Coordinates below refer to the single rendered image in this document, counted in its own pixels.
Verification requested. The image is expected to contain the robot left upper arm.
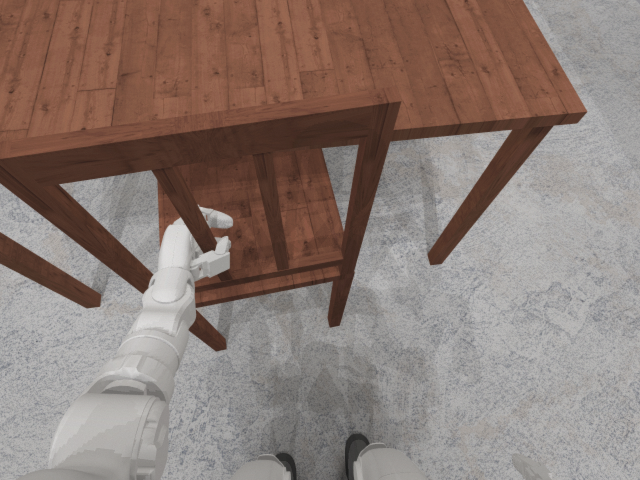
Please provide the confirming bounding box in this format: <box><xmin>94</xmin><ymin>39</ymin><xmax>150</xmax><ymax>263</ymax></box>
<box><xmin>16</xmin><ymin>393</ymin><xmax>170</xmax><ymax>480</ymax></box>

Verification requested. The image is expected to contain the right robot hand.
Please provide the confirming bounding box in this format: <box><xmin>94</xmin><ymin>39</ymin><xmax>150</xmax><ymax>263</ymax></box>
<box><xmin>512</xmin><ymin>453</ymin><xmax>552</xmax><ymax>480</ymax></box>

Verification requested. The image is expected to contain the robot left foot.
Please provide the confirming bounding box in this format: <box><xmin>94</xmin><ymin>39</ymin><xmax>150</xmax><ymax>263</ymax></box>
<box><xmin>275</xmin><ymin>453</ymin><xmax>297</xmax><ymax>480</ymax></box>

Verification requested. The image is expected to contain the chair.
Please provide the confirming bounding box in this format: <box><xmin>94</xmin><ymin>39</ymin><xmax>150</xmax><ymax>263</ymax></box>
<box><xmin>0</xmin><ymin>86</ymin><xmax>401</xmax><ymax>351</ymax></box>

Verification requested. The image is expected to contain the table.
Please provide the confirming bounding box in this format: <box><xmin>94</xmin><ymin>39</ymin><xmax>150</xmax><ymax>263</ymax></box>
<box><xmin>0</xmin><ymin>0</ymin><xmax>587</xmax><ymax>308</ymax></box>

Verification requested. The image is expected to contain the left robot hand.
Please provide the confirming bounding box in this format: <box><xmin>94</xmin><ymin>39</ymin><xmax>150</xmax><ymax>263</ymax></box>
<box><xmin>158</xmin><ymin>205</ymin><xmax>233</xmax><ymax>282</ymax></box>

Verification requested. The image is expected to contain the robot left forearm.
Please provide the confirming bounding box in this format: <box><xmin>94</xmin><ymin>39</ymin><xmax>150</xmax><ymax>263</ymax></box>
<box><xmin>48</xmin><ymin>267</ymin><xmax>196</xmax><ymax>469</ymax></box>

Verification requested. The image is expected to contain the robot left shin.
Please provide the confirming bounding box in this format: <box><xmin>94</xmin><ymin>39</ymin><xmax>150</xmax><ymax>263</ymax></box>
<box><xmin>257</xmin><ymin>454</ymin><xmax>284</xmax><ymax>467</ymax></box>

